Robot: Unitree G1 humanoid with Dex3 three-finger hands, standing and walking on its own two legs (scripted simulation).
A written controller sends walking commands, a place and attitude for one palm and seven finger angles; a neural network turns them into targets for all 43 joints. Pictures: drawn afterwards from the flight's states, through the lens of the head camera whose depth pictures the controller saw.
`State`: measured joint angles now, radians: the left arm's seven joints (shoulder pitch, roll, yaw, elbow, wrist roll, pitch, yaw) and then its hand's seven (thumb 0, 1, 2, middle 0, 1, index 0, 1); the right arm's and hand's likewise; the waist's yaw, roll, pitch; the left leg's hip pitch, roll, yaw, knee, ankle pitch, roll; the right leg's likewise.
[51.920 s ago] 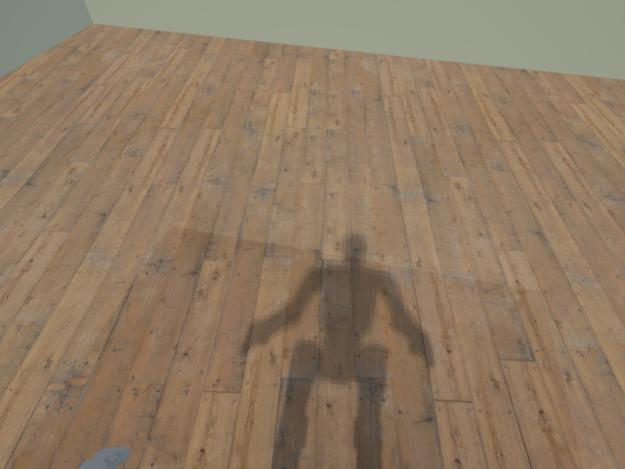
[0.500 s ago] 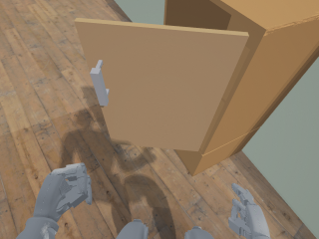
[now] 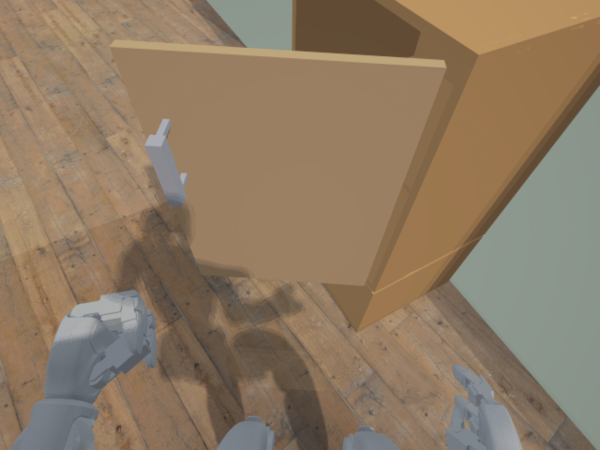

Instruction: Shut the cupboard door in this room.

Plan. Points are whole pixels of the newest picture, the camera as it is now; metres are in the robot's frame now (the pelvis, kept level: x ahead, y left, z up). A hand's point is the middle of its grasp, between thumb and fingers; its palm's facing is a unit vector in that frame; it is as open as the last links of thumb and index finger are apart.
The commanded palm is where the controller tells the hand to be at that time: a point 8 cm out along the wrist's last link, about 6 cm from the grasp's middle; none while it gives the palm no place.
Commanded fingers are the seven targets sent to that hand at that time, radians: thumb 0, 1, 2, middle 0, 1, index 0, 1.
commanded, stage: raise the hand and make a fist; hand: left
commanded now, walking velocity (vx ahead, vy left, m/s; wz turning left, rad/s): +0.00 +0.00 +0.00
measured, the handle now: (171, 163) +0.51 +0.24 +0.06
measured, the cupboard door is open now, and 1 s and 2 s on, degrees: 58 58 58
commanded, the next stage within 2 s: bring the fist close to the handle in 0.04 s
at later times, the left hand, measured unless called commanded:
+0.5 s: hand (163, 305) +0.28 +0.19 +0.05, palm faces -0.04 -1.00 -0.04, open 3.1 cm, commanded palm +0.27 +0.25 +0.06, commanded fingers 0.00 0.90 0.90 -1.30 -1.50 -1.30 -1.50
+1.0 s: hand (163, 235) +0.37 +0.22 +0.06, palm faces +0.00 -1.00 -0.03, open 3.1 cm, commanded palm +0.35 +0.26 +0.06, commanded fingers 0.00 0.90 0.90 -1.30 -1.50 -1.30 -1.50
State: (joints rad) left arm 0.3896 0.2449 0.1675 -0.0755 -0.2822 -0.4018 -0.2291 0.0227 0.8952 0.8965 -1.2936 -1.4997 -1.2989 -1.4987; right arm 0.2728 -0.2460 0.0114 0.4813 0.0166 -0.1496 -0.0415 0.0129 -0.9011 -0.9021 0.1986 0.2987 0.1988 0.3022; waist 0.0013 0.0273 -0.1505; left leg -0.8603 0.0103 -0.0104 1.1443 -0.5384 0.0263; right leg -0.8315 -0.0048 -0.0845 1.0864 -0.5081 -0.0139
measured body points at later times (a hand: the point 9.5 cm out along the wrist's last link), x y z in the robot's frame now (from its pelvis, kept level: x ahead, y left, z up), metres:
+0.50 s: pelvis -0.01 -0.01 +0.00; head +0.06 -0.01 +0.45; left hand +0.27 +0.24 +0.06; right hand +0.16 -0.26 -0.09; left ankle +0.01 +0.10 -0.66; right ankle +0.01 -0.12 -0.66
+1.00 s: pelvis -0.01 +0.01 +0.00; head +0.08 +0.02 +0.45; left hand +0.37 +0.27 +0.06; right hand +0.12 -0.25 -0.10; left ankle +0.01 +0.10 -0.66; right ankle +0.01 -0.12 -0.66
